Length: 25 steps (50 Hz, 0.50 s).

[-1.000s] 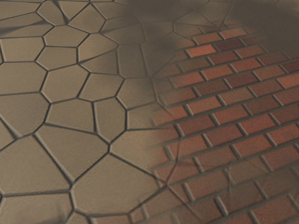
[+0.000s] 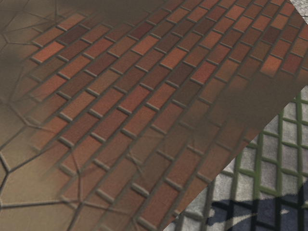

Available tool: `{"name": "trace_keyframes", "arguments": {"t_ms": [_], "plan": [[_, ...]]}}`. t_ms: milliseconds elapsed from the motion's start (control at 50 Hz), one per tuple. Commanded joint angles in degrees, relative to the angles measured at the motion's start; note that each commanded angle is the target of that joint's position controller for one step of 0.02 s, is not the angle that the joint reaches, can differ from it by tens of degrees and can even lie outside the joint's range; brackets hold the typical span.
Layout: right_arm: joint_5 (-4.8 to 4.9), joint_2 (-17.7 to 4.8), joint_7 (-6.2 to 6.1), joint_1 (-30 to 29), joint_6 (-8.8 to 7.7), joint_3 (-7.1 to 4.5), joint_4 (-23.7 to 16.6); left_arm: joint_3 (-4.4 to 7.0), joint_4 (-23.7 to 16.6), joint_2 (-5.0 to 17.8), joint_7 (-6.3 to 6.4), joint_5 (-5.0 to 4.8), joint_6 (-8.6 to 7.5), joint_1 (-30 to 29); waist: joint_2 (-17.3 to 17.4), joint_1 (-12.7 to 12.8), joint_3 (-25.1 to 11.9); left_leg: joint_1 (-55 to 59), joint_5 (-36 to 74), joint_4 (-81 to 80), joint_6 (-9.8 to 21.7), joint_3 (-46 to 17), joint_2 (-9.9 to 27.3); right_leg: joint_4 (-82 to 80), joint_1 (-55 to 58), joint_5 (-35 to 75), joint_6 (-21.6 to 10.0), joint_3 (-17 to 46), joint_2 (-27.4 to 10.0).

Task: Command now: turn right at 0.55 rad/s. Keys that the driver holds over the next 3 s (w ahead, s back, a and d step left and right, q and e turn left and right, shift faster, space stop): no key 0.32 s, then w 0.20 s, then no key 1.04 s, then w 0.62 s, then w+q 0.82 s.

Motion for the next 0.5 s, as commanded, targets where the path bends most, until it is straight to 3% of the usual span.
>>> {"name": "trace_keyframes", "arguments": {"t_ms": [20,100,200,240,260,280,300,320,340,380,400,500], "plan": [[-0.13,-7.7,-0.17,-0.6,-1.07,-1.97,-3.7,1.01,-2.4,4.6,-0.83,-0.39,0.18,1.6,11.0,-0.9,-3.6,6.3,22.7,-7.0,8.5,-8.4,13.3,5.3,-4.5,0.6,2.1,-1.6,-1.8],[-0.01,-8.9,0.14,4.1,-1.58,-2.56,-1.3,-0.06,-3.3,2.7,-0.50,-0.48,0.58,-1.6,11.8,-3.1,-4.6,11.7,27.5,-5.0,10.1,-8.6,15.3,-3.5,-4.0,-1.3,2.3,-1.2,-2.0],[-0.29,-10.1,1.55,3.1,-1.38,-2.84,0.1,-1.64,-3.3,1.1,0.24,-1.02,0.49,-2.6,14.6,-3.2,-5.6,6.7,30.3,-2.5,10.0,-6.6,15.0,-19.7,8.3,-3.2,0.3,-6.3,-3.0],[0.02,-10.6,1.91,3.1,-0.87,-2.93,1.0,-2.07,-2.5,0.6,0.64,-1.11,0.02,-0.9,14.3,-1.9,-5.8,5.5,31.6,0.0,9.0,-6.5,14.5,-29.5,13.2,2.1,-1.0,-7.8,-3.0],[0.50,-10.4,1.98,2.6,-0.57,-2.80,1.5,-2.37,-1.6,0.2,0.90,-0.73,-0.51,0.9,12.8,-0.3,-5.8,3.0,29.7,1.9,7.0,-5.6,13.7,-39.4,18.3,10.4,-1.8,-8.1,-3.4],[0.56,-9.3,2.00,4.0,-0.58,-2.52,2.0,-2.42,-1.5,1.7,1.26,0.18,-1.23,0.9,9.6,-0.3,-6.5,-1.5,23.3,3.6,3.7,-4.8,12.7,-45.8,24.8,17.5,-2.7,-3.6,-6.3],[0.13,-5.4,2.38,6.1,-0.61,-1.42,0.7,-2.20,-2.0,5.5,1.61,1.26,-2.07,2.0,-2.2,-1.4,-9.9,-8.6,4.9,11.8,0.2,-1.1,8.7,-48.1,32.7,23.9,-4.7,11.8,-19.8],[0.79,-3.3,1.75,4.3,0.25,-0.64,0.2,-2.13,-1.6,7.1,2.02,0.17,-2.44,-0.6,-9.8,-1.2,-6.5,-7.9,-18.2,12.1,-1.4,0.4,2.8,-45.5,21.2,35.4,-12.5,16.2,-26.6],[0.42,-6.4,1.51,3.3,0.98,-1.24,0.8,-2.41,-0.8,4.7,1.97,0.07,-2.79,0.4,-6.1,0.0,-5.9,-8.4,-19.4,17.5,-1.5,-1.5,3.4,-46.3,22.4,25.6,-15.3,15.6,-24.9],[-0.51,-8.6,2.39,2.3,0.75,-2.27,1.7,-2.48,1.0,4.4,1.99,0.45,-2.51,1.7,-5.1,0.5,-1.4,-17.0,-15.7,23.9,-1.2,-1.3,2.7,-51.3,24.2,2.1,-13.8,14.4,-20.8],[-1.02,-9.2,3.04,2.0,0.57,-2.72,1.9,-2.62,1.5,4.1,2.25,0.16,-2.61,2.0,-5.8,0.4,0.4,-19.6,-13.0,25.0,-1.4,-1.2,3.0,-53.3,24.6,-3.3,-12.9,14.1,-19.5],[-0.96,-6.5,4.58,1.3,-1.21,-2.50,3.3,-2.44,4.0,3.6,1.98,-0.26,-5.00,4.5,-2.9,0.3,0.9,-22.5,-5.8,25.7,-2.6,-0.1,3.5,-55.3,26.3,-1.2,-13.5,10.7,-17.9]]}}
